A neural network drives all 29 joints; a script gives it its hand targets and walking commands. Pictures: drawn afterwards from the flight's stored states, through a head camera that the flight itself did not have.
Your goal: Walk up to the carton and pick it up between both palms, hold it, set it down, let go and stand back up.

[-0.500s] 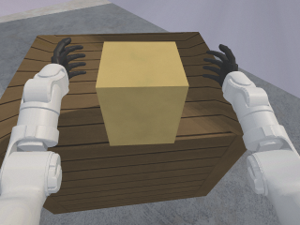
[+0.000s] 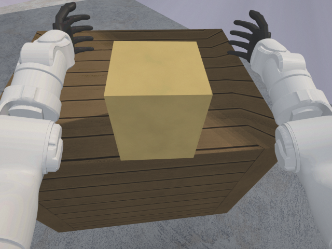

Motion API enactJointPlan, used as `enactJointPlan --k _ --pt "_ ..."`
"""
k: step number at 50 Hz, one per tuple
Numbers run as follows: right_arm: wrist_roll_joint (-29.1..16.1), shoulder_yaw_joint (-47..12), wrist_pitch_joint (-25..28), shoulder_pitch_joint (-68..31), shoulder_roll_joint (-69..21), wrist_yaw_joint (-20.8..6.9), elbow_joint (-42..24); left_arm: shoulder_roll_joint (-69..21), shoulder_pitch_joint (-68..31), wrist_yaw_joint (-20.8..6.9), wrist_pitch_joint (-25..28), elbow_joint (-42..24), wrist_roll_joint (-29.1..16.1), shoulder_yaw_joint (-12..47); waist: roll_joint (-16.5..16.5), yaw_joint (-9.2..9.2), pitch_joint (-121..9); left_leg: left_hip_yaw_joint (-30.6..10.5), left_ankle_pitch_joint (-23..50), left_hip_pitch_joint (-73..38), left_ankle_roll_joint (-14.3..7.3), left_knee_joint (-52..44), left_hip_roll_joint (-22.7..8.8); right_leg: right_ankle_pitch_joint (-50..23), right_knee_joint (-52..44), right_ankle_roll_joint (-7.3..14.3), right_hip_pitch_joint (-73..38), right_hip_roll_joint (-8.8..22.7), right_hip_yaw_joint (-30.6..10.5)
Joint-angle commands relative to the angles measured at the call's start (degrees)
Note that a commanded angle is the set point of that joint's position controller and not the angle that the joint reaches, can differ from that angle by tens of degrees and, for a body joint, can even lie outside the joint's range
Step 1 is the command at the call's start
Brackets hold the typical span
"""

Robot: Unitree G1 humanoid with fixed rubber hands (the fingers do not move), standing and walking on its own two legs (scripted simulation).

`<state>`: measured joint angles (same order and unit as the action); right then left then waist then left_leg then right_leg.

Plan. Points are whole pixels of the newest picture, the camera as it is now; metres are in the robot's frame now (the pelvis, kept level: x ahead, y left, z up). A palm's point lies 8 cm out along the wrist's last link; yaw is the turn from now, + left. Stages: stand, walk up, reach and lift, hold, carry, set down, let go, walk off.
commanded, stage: reach and lift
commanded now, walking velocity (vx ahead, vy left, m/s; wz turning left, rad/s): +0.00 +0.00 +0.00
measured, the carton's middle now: (156, 103) +0.46 +0.01 +0.08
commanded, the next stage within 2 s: none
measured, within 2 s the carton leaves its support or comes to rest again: neither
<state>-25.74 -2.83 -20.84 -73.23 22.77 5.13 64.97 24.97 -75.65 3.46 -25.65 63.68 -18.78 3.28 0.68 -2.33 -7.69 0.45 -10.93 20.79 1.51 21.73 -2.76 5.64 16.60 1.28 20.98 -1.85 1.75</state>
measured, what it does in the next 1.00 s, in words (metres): stands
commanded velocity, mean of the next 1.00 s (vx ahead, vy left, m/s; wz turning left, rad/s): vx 0.00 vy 0.00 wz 0.00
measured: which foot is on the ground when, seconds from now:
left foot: down 0.00-1.00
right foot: down 0.00-1.00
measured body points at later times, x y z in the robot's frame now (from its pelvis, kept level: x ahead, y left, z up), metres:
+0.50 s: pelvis +0.00 +0.00 +0.00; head +0.05 +0.01 +0.44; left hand +0.48 +0.19 +0.14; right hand +0.47 -0.19 +0.14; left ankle -0.01 +0.13 -0.75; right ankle +0.02 -0.11 -0.75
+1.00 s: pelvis +0.00 +0.00 -0.01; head +0.05 +0.02 +0.44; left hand +0.48 +0.17 +0.13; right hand +0.47 -0.16 +0.12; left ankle -0.01 +0.13 -0.75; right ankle +0.02 -0.11 -0.75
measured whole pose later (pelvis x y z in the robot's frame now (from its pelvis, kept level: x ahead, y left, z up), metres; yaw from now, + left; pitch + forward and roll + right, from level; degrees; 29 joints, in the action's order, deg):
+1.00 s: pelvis +0.00 +0.00 -0.01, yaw +0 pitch +17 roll -1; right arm -12.0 6.3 -1.9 -61.2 10.6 6.5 69.6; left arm 13.7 -66.3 5.2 1.5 77.5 -11.5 -0.3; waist 0.6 -1.6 -12.1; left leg -0.1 -11.1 31.0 1.3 24.9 -2.1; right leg 6.4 20.6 1.1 31.4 -1.2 2.1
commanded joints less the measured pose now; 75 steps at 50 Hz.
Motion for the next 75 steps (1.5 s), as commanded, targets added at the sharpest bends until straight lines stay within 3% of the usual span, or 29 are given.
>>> enactJointPlan --k 1,5,7,13,17,22,27,31,35,41,44,57,61,64,71,75 --pt "0.91 1.59 3.75 -25.96 8.35 0.20 -7.04 7.02 -24.82 -0.58 4.29 -6.63 1.32 -1.75 -3.38 -0.39 -32.23 0.43 20.19 -11.22 1.65 0.94 2.32 -25.50 3.43 -2.61 -18.54 -0.68 0.45" --pt "2.20 1.41 5.97 -22.34 6.09 0.44 -9.02 6.06 -20.11 -1.14 6.91 -6.58 3.45 -3.77 -1.80 0.44 -33.35 0.88 22.40 -8.78 1.41 0.85 2.89 -30.06 4.68 -3.43 -22.49 -0.56 0.13" --pt "3.23 2.39 7.21 -20.49 4.67 0.62 -8.88 5.32 -19.00 -1.49 8.80 -6.24 4.72 -4.57 -2.58 0.37 -31.59 1.13 21.48 -7.52 1.56 0.24 3.00 -28.79 4.70 -3.42 -22.60 -0.36 0.01" --pt "7.20 6.31 11.74 -18.35 3.58 1.32 -15.29 4.04 -18.79 -0.33 14.04 -13.17 5.63 -5.69 -4.49 0.18 -38.99 1.15 25.56 -9.97 2.60 2.10 3.10 -28.87 5.32 -3.17 -20.14 -0.66 0.20" --pt "9.48 8.55 13.59 -18.95 4.15 1.70 -16.26 3.74 -19.39 0.73 16.10 -13.50 5.32 -5.77 -4.85 -0.16 -42.58 1.37 25.54 -11.10 3.22 3.73 2.89 -27.15 5.87 -2.99 -17.32 -1.00 0.66" --pt "11.03 8.21 15.41 -19.15 2.96 1.84 -14.99 2.65 -18.80 1.50 19.09 -8.29 4.69 -4.85 -2.09 0.24 -43.34 1.73 22.93 -8.22 2.71 4.39 2.51 -25.15 6.81 -3.25 -16.22 -1.01 1.06" --pt "10.18 6.75 16.25 -18.21 1.11 1.75 -10.55 2.13 -18.46 1.22 22.28 -0.83 4.04 -4.30 -0.70 1.02 -40.01 2.07 16.09 -2.29 1.41 2.64 2.79 -22.14 7.12 -3.53 -16.84 0.22 -0.13" --pt "10.10 5.89 17.79 -18.04 0.17 1.35 -7.83 1.50 -18.56 1.03 25.37 4.32 4.37 -3.80 -0.38 1.47 -39.01 1.96 15.49 -0.35 1.36 2.00 2.55 -21.20 7.38 -3.18 -16.90 0.59 -0.22" --pt "9.65 5.83 19.33 -16.95 -0.79 0.94 -5.16 0.40 -19.54 1.04 28.24 5.16 4.28 -2.75 -2.18 1.33 -38.53 1.81 16.40 -1.26 2.10 2.59 2.44 -18.99 7.03 -2.53 -13.94 0.81 -0.37" --pt "11.20 6.79 21.40 -16.90 -2.41 0.89 -4.70 -1.86 -19.73 0.72 30.61 6.33 4.92 -2.28 -2.28 0.57 -38.86 1.65 17.82 -1.62 2.28 3.23 2.50 -19.82 7.01 -2.47 -13.30 1.15 -0.28" --pt "12.72 8.54 22.19 -16.78 -2.47 1.06 -5.28 -2.99 -20.28 1.06 30.98 3.70 6.54 -2.83 -4.09 0.20 -41.89 1.68 19.66 -4.00 3.13 3.87 2.37 -19.99 6.77 -2.14 -12.65 0.90 -0.01" --pt "18.59 13.56 21.55 -17.64 -6.95 3.13 -8.72 -9.59 -18.80 3.30 26.75 -1.79 14.15 -9.49 -3.26 0.22 -42.75 2.54 25.13 -6.76 3.85 5.03 2.48 -24.76 6.76 -2.63 -15.76 -0.16 0.59" --pt "19.77 14.35 20.86 -17.04 -9.13 3.54 -7.26 -12.05 -18.45 3.48 25.57 -2.79 16.38 -11.20 -2.70 -0.06 -37.58 2.58 23.01 -6.71 3.64 3.71 2.52 -23.09 6.03 -2.74 -16.78 -0.23 0.52" --pt "20.74 15.88 21.17 -16.63 -10.09 3.15 -7.21 -13.35 -18.33 3.99 25.38 -4.32 17.40 -11.24 -3.87 -0.17 -38.43 2.50 24.83 -9.32 3.83 4.27 2.05 -21.60 5.16 -2.28 -14.21 -0.55 0.76" --pt "23.26 17.75 21.44 -16.58 -12.12 2.30 -7.60 -16.20 -17.37 3.81 24.65 -4.82 20.18 -13.74 -3.30 -0.16 -36.55 2.53 26.08 -11.64 3.94 4.23 2.10 -21.84 4.38 -2.21 -14.94 -0.40 1.12" --pt "27.53 20.48 22.22 -16.59 -18.58 0.28 -9.07 -21.03 -17.93 2.42 25.29 -6.22 24.09 -16.90 -3.29 -0.08 -35.54 3.42 23.33 -10.32 3.21 2.76 2.55 -21.45 3.97 -2.54 -17.41 0.27 1.17"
